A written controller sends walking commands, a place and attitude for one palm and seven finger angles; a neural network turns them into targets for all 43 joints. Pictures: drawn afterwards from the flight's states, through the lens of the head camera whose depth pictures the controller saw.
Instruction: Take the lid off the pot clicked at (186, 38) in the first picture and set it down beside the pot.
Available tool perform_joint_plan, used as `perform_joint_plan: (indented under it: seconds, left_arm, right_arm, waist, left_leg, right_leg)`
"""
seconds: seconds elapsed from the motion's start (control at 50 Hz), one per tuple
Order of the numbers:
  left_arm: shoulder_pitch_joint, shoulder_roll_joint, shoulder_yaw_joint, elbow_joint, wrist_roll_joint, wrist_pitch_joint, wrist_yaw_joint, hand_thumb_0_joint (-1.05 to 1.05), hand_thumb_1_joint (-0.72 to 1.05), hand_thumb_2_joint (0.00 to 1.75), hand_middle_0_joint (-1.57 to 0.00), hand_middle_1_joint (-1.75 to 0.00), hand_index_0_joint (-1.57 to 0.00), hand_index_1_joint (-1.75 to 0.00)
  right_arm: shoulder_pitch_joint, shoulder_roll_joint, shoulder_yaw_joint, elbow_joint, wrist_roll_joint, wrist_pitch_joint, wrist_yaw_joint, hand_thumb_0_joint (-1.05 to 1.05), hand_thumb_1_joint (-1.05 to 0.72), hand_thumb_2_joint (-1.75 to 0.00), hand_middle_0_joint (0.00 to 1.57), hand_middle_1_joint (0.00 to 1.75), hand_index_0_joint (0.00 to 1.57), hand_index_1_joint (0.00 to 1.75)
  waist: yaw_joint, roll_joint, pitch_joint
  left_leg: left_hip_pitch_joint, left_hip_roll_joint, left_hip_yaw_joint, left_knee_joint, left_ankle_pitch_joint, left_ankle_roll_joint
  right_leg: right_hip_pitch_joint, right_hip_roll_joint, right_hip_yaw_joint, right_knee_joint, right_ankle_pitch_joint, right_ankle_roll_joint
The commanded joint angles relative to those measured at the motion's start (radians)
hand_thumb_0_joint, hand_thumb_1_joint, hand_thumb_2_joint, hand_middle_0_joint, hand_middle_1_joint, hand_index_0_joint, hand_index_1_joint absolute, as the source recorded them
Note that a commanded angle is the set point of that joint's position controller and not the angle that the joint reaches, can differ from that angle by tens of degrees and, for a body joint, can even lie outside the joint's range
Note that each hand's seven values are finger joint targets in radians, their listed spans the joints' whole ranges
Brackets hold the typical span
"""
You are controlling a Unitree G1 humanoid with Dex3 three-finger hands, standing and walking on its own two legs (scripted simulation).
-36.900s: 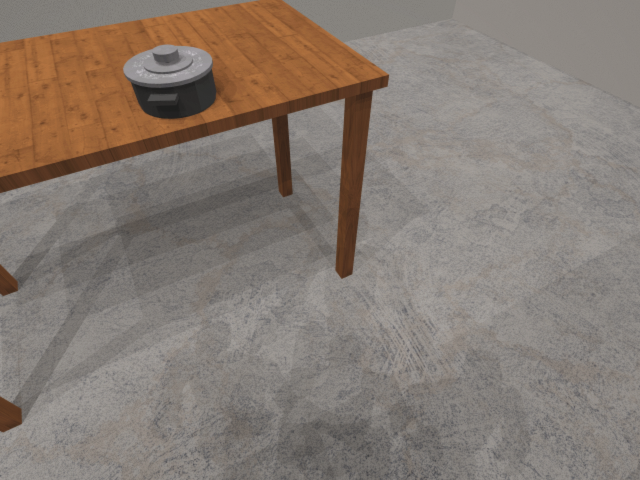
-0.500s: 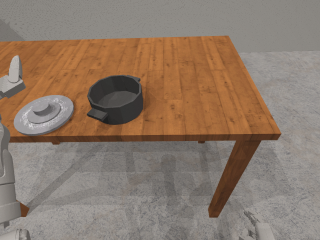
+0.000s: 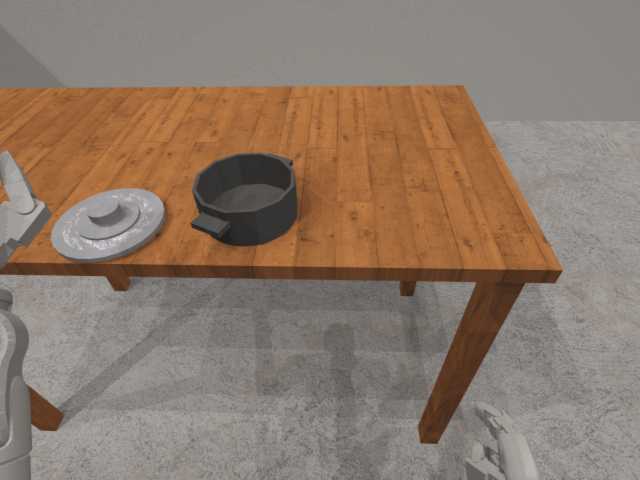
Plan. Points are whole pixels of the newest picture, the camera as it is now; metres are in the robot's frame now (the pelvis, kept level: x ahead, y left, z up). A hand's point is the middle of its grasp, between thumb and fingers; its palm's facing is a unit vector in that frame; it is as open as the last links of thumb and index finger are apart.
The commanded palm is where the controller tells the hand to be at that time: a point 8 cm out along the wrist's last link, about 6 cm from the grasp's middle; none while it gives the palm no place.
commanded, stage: draw the hand back to the body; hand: left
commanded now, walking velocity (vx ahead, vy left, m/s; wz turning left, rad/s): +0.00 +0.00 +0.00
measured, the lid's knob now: (104, 210) +0.46 +0.41 +0.08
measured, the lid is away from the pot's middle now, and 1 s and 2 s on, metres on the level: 0.23 0.23 0.23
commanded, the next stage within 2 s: step back with the hand held close in 0.52 s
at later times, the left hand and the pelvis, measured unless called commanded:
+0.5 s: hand (4, 290) +0.17 +0.25 +0.26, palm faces +0.51 -0.81 -0.30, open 7.4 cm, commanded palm +0.12 +0.29 +0.26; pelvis -0.01 +0.01 +0.00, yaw +1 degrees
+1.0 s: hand out of the picture +0.15 +0.26 +0.24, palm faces +0.39 -0.78 -0.49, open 7.4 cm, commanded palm +0.09 +0.32 +0.26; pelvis -0.05 +0.04 -0.01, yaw +0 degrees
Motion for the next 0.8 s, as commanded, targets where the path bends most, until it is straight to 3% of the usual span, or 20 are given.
perform_joint_plan:
  seconds: [0.0, 0.32, 0.38, 0.52, 0.58, 0.6, 0.62, 0.64, 0.66, 0.72, 0.76, 0.78]
  left_arm:
    - [-0.151, 0.236, 0.089, -0.241, 0.0, -0.061, 0.008, 0.0, 0.9, 0.9, -0.2, -0.3, -0.2, -0.3]
    - [0.178, 0.166, 0.066, -0.464, 0.006, -0.078, 0.005, 0.0, 0.9, 0.9, -0.2, -0.3, -0.2, -0.3]
    - [0.158, 0.169, 0.062, -0.494, 0.012, -0.08, 0.008, 0.0, 0.9, 0.9, -0.2, -0.3, -0.2, -0.3]
    - [0.176, 0.149, 0.049, -0.485, 0.014, -0.079, 0.01, 0.0, 0.9, 0.9, -0.2, -0.3, -0.2, -0.3]
    - [0.185, 0.158, 0.058, -0.501, 0.017, -0.082, 0.01, 0.0, 0.9, 0.9, -0.2, -0.3, -0.2, -0.3]
    - [0.193, 0.166, 0.072, -0.476, 0.015, -0.08, 0.014, 0.0, 0.9, 0.9, -0.2, -0.3, -0.2, -0.3]
    - [0.039, 0.323, 0.192, -0.583, 0.031, -0.122, 0.029, 0.0, 0.9, 0.9, -0.2, -0.3, -0.2, -0.3]
    - [0.144, 0.237, 0.132, -0.48, 0.027, -0.126, 0.024, 0.0, 0.9, 0.9, -0.2, -0.3, -0.2, -0.3]
    - [0.219, 0.207, 0.105, -0.459, 0.032, -0.118, 0.02, 0.0, 0.9, 0.9, -0.2, -0.3, -0.2, -0.3]
    - [0.283, 0.208, 0.101, -0.487, 0.032, -0.12, 0.016, 0.0, 0.9, 0.9, -0.2, -0.3, -0.2, -0.3]
    - [0.316, 0.23, 0.125, -0.519, 0.032, -0.124, 0.017, 0.0, 0.9, 0.9, -0.2, -0.3, -0.2, -0.3]
    - [0.347, 0.235, 0.135, -0.534, 0.029, -0.128, 0.018, 0.0, 0.9, 0.9, -0.2, -0.3, -0.2, -0.3]
  right_arm:
    - [-0.159, -0.101, -0.035, -0.163, -0.009, -0.062, -0.008, 0.0, -0.9, -0.9, 0.2, 0.3, 0.2, 0.3]
    - [-0.152, -0.079, -0.033, -0.174, -0.023, -0.093, -0.001, 0.0, -0.9, -0.9, 0.2, 0.3, 0.2, 0.3]
    - [-0.154, -0.076, -0.029, -0.17, -0.021, -0.099, -0.005, 0.0, -0.9, -0.9, 0.2, 0.3, 0.2, 0.3]
    - [-0.149, -0.074, -0.029, -0.17, -0.028, -0.108, -0.007, 0.0, -0.9, -0.9, 0.2, 0.3, 0.2, 0.3]
    - [-0.153, -0.073, -0.028, -0.171, -0.027, -0.113, -0.004, 0.0, -0.9, -0.9, 0.2, 0.3, 0.2, 0.3]
    - [-0.149, -0.073, -0.029, -0.166, -0.029, -0.11, -0.006, 0.0, -0.9, -0.9, 0.2, 0.3, 0.2, 0.3]
    - [-0.148, -0.118, -0.031, -0.222, -0.01, -0.08, 0.006, 0.0, -0.9, -0.9, 0.2, 0.3, 0.2, 0.3]
    - [-0.132, -0.1, -0.032, -0.205, -0.015, -0.061, 0.005, 0.0, -0.9, -0.9, 0.2, 0.3, 0.2, 0.3]
    - [-0.119, -0.101, -0.039, -0.216, -0.008, -0.047, 0.011, 0.0, -0.9, -0.9, 0.2, 0.3, 0.2, 0.3]
    - [-0.091, -0.111, -0.054, -0.239, 0.001, -0.019, 0.017, 0.0, -0.9, -0.9, 0.2, 0.3, 0.2, 0.3]
    - [-0.075, -0.119, -0.065, -0.254, 0.005, -0.004, 0.017, 0.0, -0.9, -0.9, 0.2, 0.3, 0.2, 0.3]
    - [-0.074, -0.12, -0.064, -0.259, 0.007, 0.0, 0.017, 0.0, -0.9, -0.9, 0.2, 0.3, 0.2, 0.3]
  waist:
    - [0.004, 0.011, -0.143]
    - [0.012, 0.002, -0.084]
    - [0.006, 0.037, -0.065]
    - [0.01, 0.008, -0.057]
    - [0.014, 0.027, -0.068]
    - [0.016, 0.009, -0.068]
    - [-0.025, 0.011, -0.011]
    - [-0.037, -0.066, -0.016]
    - [-0.041, -0.1, -0.031]
    - [-0.052, -0.05, -0.09]
    - [-0.052, -0.046, -0.137]
    - [-0.05, -0.012, -0.158]
  left_leg:
    - [0.148, -0.02, 0.044, -0.013, 0.191, 0.063]
    - [0.124, -0.012, 0.024, -0.018, 0.138, 0.052]
    - [0.127, -0.01, 0.02, -0.019, 0.109, 0.051]
    - [0.121, -0.009, 0.009, -0.031, 0.096, 0.049]
    - [0.127, -0.009, 0.008, -0.028, 0.102, 0.049]
    - [0.121, -0.009, 0.007, -0.03, 0.101, 0.049]
    - [0.023, -0.005, -0.016, 0.035, 0.026, 0.066]
    - [-0.001, -0.011, -0.031, 0.076, 0.017, 0.068]
    - [0.005, -0.008, -0.028, 0.109, 0.046, 0.068]
    - [0.011, 0.018, -0.028, 0.111, 0.161, 0.065]
    - [0.012, 0.042, -0.036, 0.108, 0.289, 0.066]
    - [0.027, 0.05, -0.041, 0.095, 0.342, 0.066]
  right_leg:
    - [-0.107, -0.006, -0.04, -0.068, 0.296, 0.002]
    - [-0.132, -0.01, -0.048, -0.082, 0.213, -0.003]
    - [-0.15, -0.008, -0.044, -0.093, 0.173, -0.006]
    - [-0.144, -0.009, -0.05, -0.091, 0.153, -0.007]
    - [-0.137, -0.008, -0.049, -0.089, 0.159, -0.009]
    - [-0.134, -0.008, -0.048, -0.089, 0.158, -0.009]
    - [-0.237, -0.063, 0.057, -0.123, 0.202, -0.002]
    - [-0.241, -0.092, 0.049, -0.122, 0.206, -0.004]
    - [-0.26, -0.111, 0.057, -0.113, 0.243, -0.008]
    - [-0.241, -0.122, 0.029, -0.052, 0.335, -0.001]
    - [-0.213, -0.111, 0.011, -0.004, 0.392, 0.012]
    - [-0.206, -0.098, 0.001, 0.016, 0.395, 0.016]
